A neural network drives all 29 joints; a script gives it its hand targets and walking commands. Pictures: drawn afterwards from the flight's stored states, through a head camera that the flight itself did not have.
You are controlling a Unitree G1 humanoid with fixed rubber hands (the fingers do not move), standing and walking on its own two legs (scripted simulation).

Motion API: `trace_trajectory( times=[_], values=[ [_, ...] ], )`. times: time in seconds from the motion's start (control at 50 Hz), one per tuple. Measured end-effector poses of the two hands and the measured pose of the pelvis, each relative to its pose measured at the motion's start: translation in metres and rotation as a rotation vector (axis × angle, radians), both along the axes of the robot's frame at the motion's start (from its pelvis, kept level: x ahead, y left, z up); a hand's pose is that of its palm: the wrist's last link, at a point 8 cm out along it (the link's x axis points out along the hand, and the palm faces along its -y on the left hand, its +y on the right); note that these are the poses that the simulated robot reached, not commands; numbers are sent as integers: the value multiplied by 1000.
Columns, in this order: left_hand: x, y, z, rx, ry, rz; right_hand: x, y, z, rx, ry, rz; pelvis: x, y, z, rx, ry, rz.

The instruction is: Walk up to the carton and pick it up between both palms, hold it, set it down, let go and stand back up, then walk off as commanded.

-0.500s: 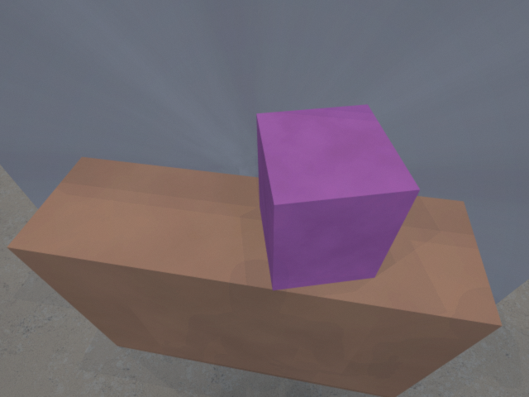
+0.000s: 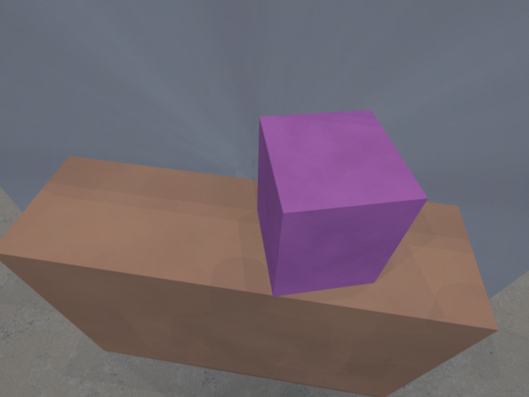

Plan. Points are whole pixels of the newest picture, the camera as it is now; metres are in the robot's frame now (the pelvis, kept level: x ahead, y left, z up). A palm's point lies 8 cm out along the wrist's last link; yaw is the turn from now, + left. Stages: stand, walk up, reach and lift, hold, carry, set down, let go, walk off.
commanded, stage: walk up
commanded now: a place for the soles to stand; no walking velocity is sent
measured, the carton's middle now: (320, 205) +0.45 -0.07 +0.02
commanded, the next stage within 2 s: none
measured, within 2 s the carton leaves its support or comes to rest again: neither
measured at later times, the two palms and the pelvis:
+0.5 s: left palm out of the picture +0.08 +0.29 -0.10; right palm out of the picture +0.10 -0.34 -0.09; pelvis +0.00 -0.02 +0.00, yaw -1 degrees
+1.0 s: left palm out of the picture +0.08 +0.29 -0.10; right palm out of the picture +0.11 -0.34 -0.09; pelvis +0.00 -0.02 +0.00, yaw -1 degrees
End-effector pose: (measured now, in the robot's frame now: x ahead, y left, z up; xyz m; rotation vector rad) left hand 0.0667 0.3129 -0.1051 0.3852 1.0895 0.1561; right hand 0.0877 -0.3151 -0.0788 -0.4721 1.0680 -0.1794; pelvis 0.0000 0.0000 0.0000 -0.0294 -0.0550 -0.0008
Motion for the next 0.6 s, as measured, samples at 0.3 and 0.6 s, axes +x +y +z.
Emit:
trace_trajectory(
  times=[0.3, 0.6],
  values=[
    [8, -13, 7, 22, -17, -21, 2, -13, -9, 26, -9, -24, 1, -13, -1, 15, -7, -16],
    [10, -20, 8, 25, -16, -25, 17, -20, -8, 30, -36, -21, 2, -21, -1, 19, -5, -20]
  ],
)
